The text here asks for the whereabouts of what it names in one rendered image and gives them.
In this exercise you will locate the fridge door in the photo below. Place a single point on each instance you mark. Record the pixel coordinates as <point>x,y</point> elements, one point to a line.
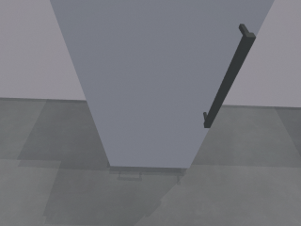
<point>149,69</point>

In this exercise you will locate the handle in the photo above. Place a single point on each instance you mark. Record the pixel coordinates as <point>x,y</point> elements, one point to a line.
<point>237,61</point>

